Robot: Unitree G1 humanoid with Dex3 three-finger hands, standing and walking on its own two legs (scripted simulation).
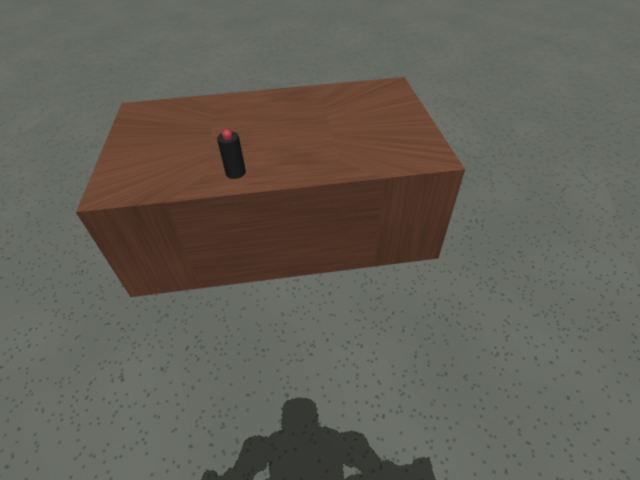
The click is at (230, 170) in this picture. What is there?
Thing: necked bottle
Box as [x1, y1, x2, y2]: [217, 129, 245, 178]
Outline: 226,129 218,135 217,140 226,175 231,178 236,178 243,175 245,172 238,135 235,132
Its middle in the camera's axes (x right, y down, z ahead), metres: -0.27 -0.28 +1.27
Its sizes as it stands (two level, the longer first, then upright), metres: 0.067 0.067 0.161
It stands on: a support 0.45 m high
